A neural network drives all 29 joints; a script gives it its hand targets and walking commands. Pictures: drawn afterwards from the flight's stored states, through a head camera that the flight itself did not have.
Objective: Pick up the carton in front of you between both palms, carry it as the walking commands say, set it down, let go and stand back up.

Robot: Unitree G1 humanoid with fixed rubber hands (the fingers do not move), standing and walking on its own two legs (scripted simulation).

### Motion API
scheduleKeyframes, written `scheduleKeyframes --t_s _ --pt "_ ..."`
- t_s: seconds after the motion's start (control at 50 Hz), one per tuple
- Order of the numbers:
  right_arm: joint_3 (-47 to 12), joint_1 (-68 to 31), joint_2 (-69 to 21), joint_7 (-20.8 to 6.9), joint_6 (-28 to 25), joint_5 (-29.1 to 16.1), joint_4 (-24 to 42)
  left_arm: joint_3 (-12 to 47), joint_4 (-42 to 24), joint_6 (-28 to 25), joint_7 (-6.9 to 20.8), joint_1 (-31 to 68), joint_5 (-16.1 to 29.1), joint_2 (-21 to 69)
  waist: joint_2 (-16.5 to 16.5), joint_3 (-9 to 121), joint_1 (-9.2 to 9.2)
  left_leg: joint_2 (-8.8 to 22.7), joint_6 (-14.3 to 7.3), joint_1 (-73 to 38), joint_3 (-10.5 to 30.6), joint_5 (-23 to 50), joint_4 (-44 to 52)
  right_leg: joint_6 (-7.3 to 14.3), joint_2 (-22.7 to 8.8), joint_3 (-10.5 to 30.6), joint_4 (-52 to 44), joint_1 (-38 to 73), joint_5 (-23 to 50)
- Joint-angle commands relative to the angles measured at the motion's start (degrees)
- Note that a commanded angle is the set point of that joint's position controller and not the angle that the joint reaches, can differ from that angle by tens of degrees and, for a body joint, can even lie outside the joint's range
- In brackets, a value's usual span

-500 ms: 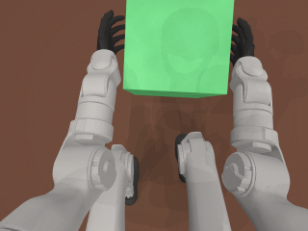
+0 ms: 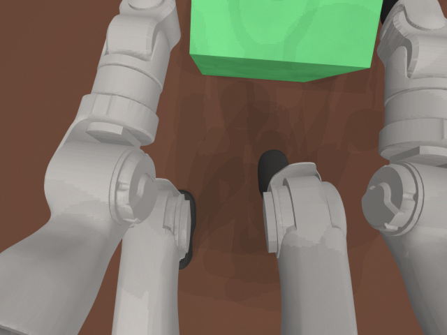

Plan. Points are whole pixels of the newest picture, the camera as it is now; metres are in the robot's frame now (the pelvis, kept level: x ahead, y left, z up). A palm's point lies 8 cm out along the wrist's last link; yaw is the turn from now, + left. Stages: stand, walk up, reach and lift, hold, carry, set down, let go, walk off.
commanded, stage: set down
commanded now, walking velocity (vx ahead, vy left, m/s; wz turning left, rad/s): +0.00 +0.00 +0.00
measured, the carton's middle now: (270, 2) +0.54 -0.16 -0.25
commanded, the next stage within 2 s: none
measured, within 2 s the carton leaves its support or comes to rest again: rests again in 0.50 s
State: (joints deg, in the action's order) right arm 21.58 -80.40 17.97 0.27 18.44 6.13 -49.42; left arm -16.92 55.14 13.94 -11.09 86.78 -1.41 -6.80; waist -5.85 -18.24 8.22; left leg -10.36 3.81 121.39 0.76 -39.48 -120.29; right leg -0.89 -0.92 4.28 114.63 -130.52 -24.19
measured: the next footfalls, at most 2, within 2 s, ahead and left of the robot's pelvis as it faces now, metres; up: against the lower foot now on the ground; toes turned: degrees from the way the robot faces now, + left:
none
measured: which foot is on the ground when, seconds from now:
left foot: down 0.00-1.00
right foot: down 0.00-1.00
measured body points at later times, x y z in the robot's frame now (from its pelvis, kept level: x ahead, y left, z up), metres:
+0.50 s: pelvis -0.01 +0.01 -0.02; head +0.37 -0.06 +0.21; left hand +0.58 +0.01 -0.20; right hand +0.49 -0.29 -0.21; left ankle +0.08 +0.12 -0.37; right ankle +0.14 -0.13 -0.37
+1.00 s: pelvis -0.01 +0.01 -0.03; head +0.36 -0.05 +0.19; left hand +0.58 +0.02 -0.21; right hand +0.50 -0.29 -0.22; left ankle +0.08 +0.12 -0.37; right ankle +0.14 -0.13 -0.37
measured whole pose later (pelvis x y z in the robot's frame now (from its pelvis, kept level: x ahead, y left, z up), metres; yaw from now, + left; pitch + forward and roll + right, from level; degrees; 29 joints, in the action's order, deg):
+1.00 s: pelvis -0.01 +0.01 -0.03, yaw -1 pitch +32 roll +0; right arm 26.7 -86.6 21.2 -8.1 12.5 7.6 -59.5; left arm -13.0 63.9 10.7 -5.7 94.0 0.3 -12.3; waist -5.2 -29.9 9.0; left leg -13.2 3.2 121.4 1.7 -38.7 -127.5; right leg -1.7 -3.4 3.2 119.9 -127.6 -24.7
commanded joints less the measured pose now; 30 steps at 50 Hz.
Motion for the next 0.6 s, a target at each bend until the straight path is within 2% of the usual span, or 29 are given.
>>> scheduleKeyframes --t_s 0.0,0.02,0.04,0.06,0.08,0.1,0.12,0.14,0.16,0.18,0.2,0.22,0.24,0.26,0.28,0.3,0.32,0.34,0.36,0.38,0.4,0.42,0.44,0.46,0.48,0.5,0.52,0.56,0.58 --pt "-21.7 -37.2 -47.0 -15.0 -4.8 -10.8 10.5 22.3 -11.0 -2.3 13.8 31.6 7.6 49.4 0.0 82.2 3.12 -3.2 -1.3 -15.4 -7.4 18.7 9.6 -0.1 5.0 -6.3 -2.7 63.4 28.2" --pt "-21.7 -38.1 -44.6 -14.4 -4.2 -9.1 7.4 21.7 -9.9 -2.6 13.5 34.7 9.6 47.5 5.8 76.6 6.03 -2.9 -1.7 -10.1 -5.9 18.1 8.5 -0.4 4.9 -6.0 -2.3 62.5 29.9" --pt "-19.2 -39.4 -44.6 -14.4 -4.9 -9.3 10.0 24.7 -12.6 -2.7 13.7 40.6 12.1 49.5 3.2 76.2 9.50 -3.1 -1.6 -8.8 -5.4 16.3 8.8 0.8 4.4 -6.0 -1.4 64.1 30.2" --pt "-19.4 -40.5 -40.6 -13.3 -5.7 -8.4 5.6 22.5 -2.8 -1.5 14.3 35.4 9.5 50.7 0.4 71.9 9.53 -2.3 -1.6 -6.4 -4.7 13.2 7.7 1.2 4.2 -4.4 -2.1 64.6 27.0" --pt "-17.8 -39.5 -39.4 -13.7 -5.8 -8.5 10.5 25.9 -12.8 -2.7 14.2 37.1 11.4 47.2 -2.4 73.1 8.61 -2.2 -0.9 -8.1 -4.6 15.7 8.8 1.5 3.4 -5.4 -0.5 61.9 28.9" --pt "-19.8 -37.9 -41.9 -13.6 -5.2 -9.7 7.1 27.6 -13.6 -3.2 13.3 40.1 12.2 43.0 0.1 77.5 7.41 -2.5 -1.2 -15.7 -5.7 15.9 8.4 0.6 4.3 -7.0 -1.6 59.4 25.7" --pt "-16.7 -36.4 -40.2 -13.9 -4.9 -8.2 3.1 27.6 -9.5 -2.8 13.5 38.1 12.4 46.9 -5.5 73.1 11.13 -1.6 -0.4 -11.5 -5.1 15.3 8.6 1.8 3.2 -6.3 -0.2 57.3 27.2" --pt "-16.3 -38.5 -42.0 -14.3 -5.6 -7.9 4.0 25.4 -7.4 -2.0 13.7 34.0 10.8 51.2 -5.7 72.6 7.69 -3.0 -0.1 -16.5 -4.9 17.7 9.6 1.7 3.8 -7.7 -1.4 53.8 24.8" --pt "-18.5 -36.9 -42.0 -14.3 -4.8 -9.3 5.2 29.6 -15.1 -3.4 13.3 42.2 14.4 46.3 -2.1 85.2 10.20 -2.2 -0.3 -23.1 -5.0 20.2 7.1 1.5 3.6 -6.1 -1.1 62.6 29.8" --pt "-18.5 -36.4 -41.0 -14.3 -5.0 -8.7 6.8 31.5 -15.7 -3.6 13.0 41.5 16.6 48.6 -2.8 81.9 12.93 -2.4 -0.1 -16.2 -4.7 18.7 7.8 2.0 3.3 -7.5 -0.7 58.6 30.3" --pt "-17.9 -35.1 -44.8 -14.9 -4.8 -8.7 5.7 27.5 -10.5 -3.1 13.1 36.2 13.3 49.2 -3.0 80.0 7.80 -2.8 0.1 -18.7 -6.2 22.1 8.0 1.1 3.2 -6.7 -0.6 59.0 30.4" --pt "-16.0 -33.7 -45.9 -15.3 -4.6 -7.4 3.3 23.6 -6.0 -3.2 13.6 32.1 12.0 52.0 -3.5 76.3 8.94 -3.7 0.3 -13.5 -6.8 18.1 8.6 1.4 3.4 -6.5 -1.2 59.8 28.3" --pt "-17.5 -35.0 -47.0 -16.0 -5.0 -8.2 4.8 24.3 -6.4 -3.0 13.7 32.8 8.9 48.3 -3.4 70.7 6.49 -2.5 -0.6 -8.9 -5.2 18.9 8.8 1.7 3.9 -5.8 0.2 54.8 29.9" --pt "-15.7 -32.8 -45.4 -16.7 -4.6 -7.3 4.3 23.0 -6.8 -2.7 14.0 30.2 9.6 48.5 -3.2 71.8 7.64 -2.5 -1.1 -14.2 -3.7 20.7 9.5 1.5 3.4 -7.5 1.1 50.2 28.0" --pt "-15.2 -33.4 -44.1 -16.5 -5.0 -5.7 2.8 21.9 -4.7 -2.9 14.3 32.2 9.3 52.0 -2.3 68.8 10.53 -2.7 -0.3 -9.9 -3.1 18.5 8.3 1.7 3.7 -7.4 1.5 50.4 25.9" --pt "-14.4 -29.8 -44.8 -16.8 -4.7 -5.4 0.7 19.6 -4.8 -3.1 14.3 31.4 7.0 46.7 -4.1 64.0 6.32 -2.7 -1.6 -10.8 -4.8 13.2 9.5 0.9 3.6 -7.5 -0.3 44.9 20.3" --pt "-13.9 -33.0 -39.7 -16.3 -5.5 -5.3 2.5 22.0 -6.0 -3.0 14.2 30.9 8.8 46.5 -4.5 62.8 9.89 -2.4 -1.2 -11.2 -3.6 14.2 8.9 1.5 3.4 -8.5 -0.3 44.0 19.9" --pt "-13.2 -30.1 -41.6 -16.6 -5.4 -4.3 -0.4 20.4 -1.5 -2.6 14.2 29.8 6.6 46.9 -5.3 58.1 9.02 -2.7 -1.4 -9.9 -3.4 11.8 9.6 1.9 3.8 -7.7 -1.2 40.6 17.8" --pt "-13.6 -33.8 -39.3 -16.3 -5.9 -4.9 1.6 19.0 -3.8 -3.0 14.1 30.3 7.0 45.8 -2.1 59.1 8.99 -2.6 -1.5 -5.8 -2.5 12.3 10.7 2.1 3.3 -8.1 0.8 41.3 18.8" --pt "-12.3 -40.0 -36.2 -15.9 -6.9 -4.3 6.4 19.5 -4.7 -2.6 14.6 32.5 7.9 47.8 -5.3 62.4 10.23 -2.2 -1.9 -10.0 -2.6 12.7 10.7 2.4 3.7 -9.3 0.3 39.9 16.7" --pt "-12.2 -35.9 -34.2 -15.7 -6.3 -4.8 1.4 22.1 -3.8 -2.5 14.0 33.9 8.0 43.1 -7.2 57.2 10.78 -1.5 -1.0 -13.8 -3.3 12.1 8.9 2.2 2.5 -8.0 -1.9 37.9 14.1" --pt "-12.0 -38.3 -33.9 -15.7 -6.9 -6.1 1.7 21.3 -1.7 -2.6 13.2 32.3 8.9 43.6 -6.6 56.3 9.58 -1.3 -2.1 -15.7 -1.4 13.3 9.9 1.7 1.2 -8.7 0.2 35.0 13.6" --pt "-13.2 -39.2 -33.7 -15.9 -7.5 -6.8 2.7 21.1 -1.4 -2.6 13.4 32.1 7.5 43.6 -7.6 56.1 8.95 -2.4 -1.7 -14.5 -2.9 12.4 8.5 2.5 2.8 -7.5 -0.3 35.6 13.8" --pt "-13.1 -39.9 -34.1 -15.5 -7.1 -6.9 0.3 18.6 -2.8 -3.3 12.9 33.8 6.5 40.4 -5.2 56.9 6.92 -2.4 -1.6 -11.8 -3.4 11.4 9.3 2.5 2.3 -7.5 -0.1 38.5 14.1" --pt "-12.2 -37.7 -35.6 -15.9 -7.1 -7.1 0.0 19.4 -2.2 -3.2 13.2 36.3 7.3 41.6 -5.0 55.1 9.61 -1.5 -2.4 -10.3 -2.5 9.6 9.6 2.2 2.1 -8.1 0.6 38.1 13.7" --pt "-10.4 -34.2 -34.8 -16.0 -7.1 -6.1 -1.8 21.1 -2.0 -3.0 13.1 34.2 7.7 40.6 -7.3 55.4 10.02 -1.7 -2.3 -14.0 -2.3 8.3 10.8 2.2 2.1 -8.5 -1.4 37.0 11.2" --pt "-11.7 -37.1 -33.8 -16.0 -6.8 -6.0 -2.5 18.4 0.7 -2.7 13.2 34.4 6.1 40.3 -6.8 53.0 6.73 -1.9 -2.3 -12.8 -2.9 8.3 9.6 1.8 2.4 -8.3 -0.1 33.2 9.5" --pt "-12.5 -36.1 -32.8 -15.6 -7.5 -6.5 -2.1 19.0 0.0 -3.4 12.9 32.8 6.8 38.3 -6.1 53.3 6.36 -1.9 -1.3 -10.8 -3.8 12.7 9.8 2.4 1.8 -6.8 -0.1 39.3 15.1" --pt "-12.6 -35.9 -31.3 -15.7 -7.3 -5.5 -0.2 20.3 0.0 -3.5 13.8 31.5 7.0 39.5 -6.3 52.1 9.93 -1.3 -2.4 -8.2 -2.0 11.5 8.8 2.4 2.4 -6.3 0.5 40.0 15.1"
